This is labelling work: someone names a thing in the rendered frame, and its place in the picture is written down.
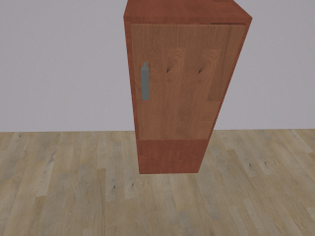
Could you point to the handle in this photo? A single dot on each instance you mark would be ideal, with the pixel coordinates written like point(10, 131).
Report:
point(145, 82)

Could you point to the cupboard door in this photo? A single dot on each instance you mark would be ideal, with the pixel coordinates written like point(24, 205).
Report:
point(189, 66)

